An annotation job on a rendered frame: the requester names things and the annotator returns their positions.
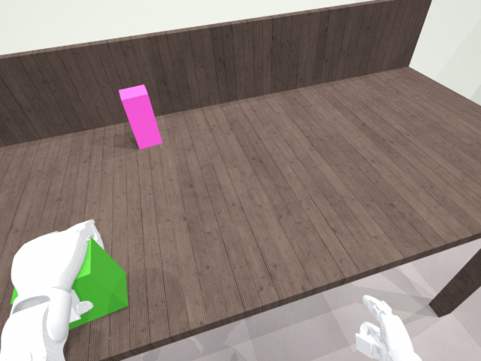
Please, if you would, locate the robot left forearm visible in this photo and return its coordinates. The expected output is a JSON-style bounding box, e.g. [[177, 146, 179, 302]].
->
[[0, 287, 72, 361]]

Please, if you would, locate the table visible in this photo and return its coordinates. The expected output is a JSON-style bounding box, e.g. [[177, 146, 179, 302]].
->
[[0, 0, 481, 361]]

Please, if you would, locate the robot right hand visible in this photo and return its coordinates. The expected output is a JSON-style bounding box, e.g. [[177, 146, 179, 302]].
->
[[355, 295, 414, 361]]

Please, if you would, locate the sponge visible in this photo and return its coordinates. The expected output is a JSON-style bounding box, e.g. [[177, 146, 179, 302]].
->
[[11, 237, 128, 330]]

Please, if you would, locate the robot left hand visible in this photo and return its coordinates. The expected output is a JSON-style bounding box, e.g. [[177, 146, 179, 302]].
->
[[11, 219, 104, 323]]

